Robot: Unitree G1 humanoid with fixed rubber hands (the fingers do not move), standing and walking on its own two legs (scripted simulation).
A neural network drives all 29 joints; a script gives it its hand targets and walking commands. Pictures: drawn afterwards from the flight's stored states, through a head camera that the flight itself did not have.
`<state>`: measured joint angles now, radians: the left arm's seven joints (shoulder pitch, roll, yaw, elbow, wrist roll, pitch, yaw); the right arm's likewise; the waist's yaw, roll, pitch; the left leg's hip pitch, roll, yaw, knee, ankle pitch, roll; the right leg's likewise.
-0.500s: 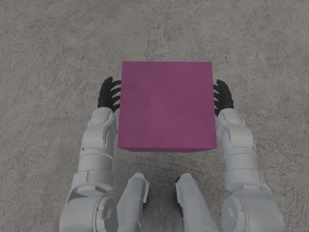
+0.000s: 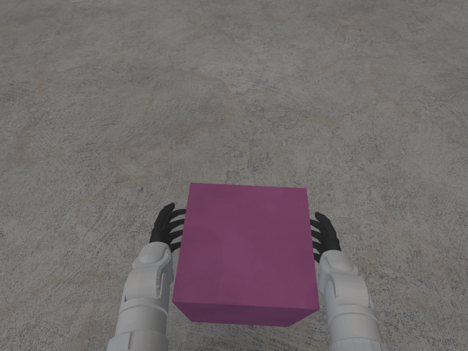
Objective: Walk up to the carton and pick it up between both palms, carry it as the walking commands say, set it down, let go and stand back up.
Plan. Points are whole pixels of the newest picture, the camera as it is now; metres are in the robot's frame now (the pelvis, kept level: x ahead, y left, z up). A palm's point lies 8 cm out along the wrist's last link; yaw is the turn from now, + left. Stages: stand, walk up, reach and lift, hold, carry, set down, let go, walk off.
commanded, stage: reach and lift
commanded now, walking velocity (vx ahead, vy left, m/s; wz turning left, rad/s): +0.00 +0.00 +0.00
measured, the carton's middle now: (243, 261) +0.31 +0.01 -0.08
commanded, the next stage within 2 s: hold in 1.42 s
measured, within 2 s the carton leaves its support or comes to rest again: neither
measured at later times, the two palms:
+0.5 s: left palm (150, 242) +0.29 +0.16 +0.05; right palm (341, 253) +0.29 -0.14 +0.04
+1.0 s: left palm (154, 238) +0.29 +0.15 +0.07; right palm (350, 252) +0.29 -0.15 +0.05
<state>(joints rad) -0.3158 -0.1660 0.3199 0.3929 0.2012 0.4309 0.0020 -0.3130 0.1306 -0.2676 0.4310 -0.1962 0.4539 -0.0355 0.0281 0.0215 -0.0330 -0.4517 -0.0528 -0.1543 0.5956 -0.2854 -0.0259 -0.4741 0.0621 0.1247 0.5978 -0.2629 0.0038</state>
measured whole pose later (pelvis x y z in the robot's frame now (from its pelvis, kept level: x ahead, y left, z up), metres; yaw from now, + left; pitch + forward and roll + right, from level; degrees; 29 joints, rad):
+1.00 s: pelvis -0.01 +0.00 +0.01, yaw +0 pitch -6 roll +0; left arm -0.33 -0.17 0.29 0.33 0.24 0.70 0.01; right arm -0.32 0.13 -0.27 0.33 -0.24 0.74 -0.01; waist 0.01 0.03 0.00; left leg -0.11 -0.03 -0.15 0.44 -0.23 -0.02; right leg -0.13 0.06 0.13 0.44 -0.21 0.00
